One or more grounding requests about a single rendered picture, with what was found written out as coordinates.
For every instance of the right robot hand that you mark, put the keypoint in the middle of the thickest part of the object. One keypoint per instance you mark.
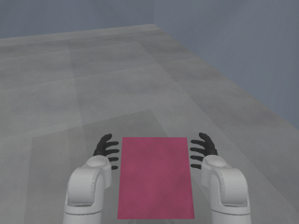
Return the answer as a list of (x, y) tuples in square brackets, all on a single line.
[(209, 149)]

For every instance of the robot left forearm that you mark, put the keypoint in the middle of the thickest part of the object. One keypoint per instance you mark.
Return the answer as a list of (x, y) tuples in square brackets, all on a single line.
[(85, 192)]

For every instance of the robot right forearm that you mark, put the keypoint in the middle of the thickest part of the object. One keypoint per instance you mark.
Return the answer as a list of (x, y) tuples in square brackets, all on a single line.
[(228, 191)]

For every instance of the carton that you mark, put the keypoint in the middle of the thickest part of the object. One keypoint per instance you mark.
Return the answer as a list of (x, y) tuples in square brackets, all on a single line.
[(155, 179)]

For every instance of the left robot hand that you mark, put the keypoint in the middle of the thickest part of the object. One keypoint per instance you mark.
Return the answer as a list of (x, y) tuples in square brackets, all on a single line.
[(101, 149)]

